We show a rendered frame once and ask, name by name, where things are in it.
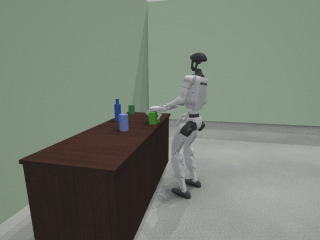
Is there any robot left hand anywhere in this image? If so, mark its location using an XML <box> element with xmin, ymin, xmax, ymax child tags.
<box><xmin>146</xmin><ymin>106</ymin><xmax>162</xmax><ymax>120</ymax></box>

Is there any sponge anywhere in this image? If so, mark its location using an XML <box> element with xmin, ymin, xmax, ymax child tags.
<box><xmin>148</xmin><ymin>111</ymin><xmax>160</xmax><ymax>125</ymax></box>

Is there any robot left upper arm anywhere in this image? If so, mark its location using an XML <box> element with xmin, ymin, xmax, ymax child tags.
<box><xmin>178</xmin><ymin>75</ymin><xmax>196</xmax><ymax>106</ymax></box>

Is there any table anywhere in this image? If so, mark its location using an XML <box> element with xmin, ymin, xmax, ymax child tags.
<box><xmin>19</xmin><ymin>112</ymin><xmax>171</xmax><ymax>240</ymax></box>

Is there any left robot forearm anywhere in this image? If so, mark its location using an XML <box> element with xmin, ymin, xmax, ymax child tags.
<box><xmin>159</xmin><ymin>97</ymin><xmax>181</xmax><ymax>112</ymax></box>

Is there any left robot thigh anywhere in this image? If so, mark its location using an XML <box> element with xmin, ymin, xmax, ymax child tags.
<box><xmin>171</xmin><ymin>122</ymin><xmax>194</xmax><ymax>163</ymax></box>

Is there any robot right upper arm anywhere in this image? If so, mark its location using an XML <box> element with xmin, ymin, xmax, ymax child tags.
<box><xmin>203</xmin><ymin>78</ymin><xmax>208</xmax><ymax>104</ymax></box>

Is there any robot right foot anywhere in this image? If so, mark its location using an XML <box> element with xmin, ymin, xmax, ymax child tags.
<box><xmin>185</xmin><ymin>178</ymin><xmax>201</xmax><ymax>188</ymax></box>

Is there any robot right hand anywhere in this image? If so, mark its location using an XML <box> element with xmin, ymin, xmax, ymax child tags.
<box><xmin>176</xmin><ymin>113</ymin><xmax>189</xmax><ymax>124</ymax></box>

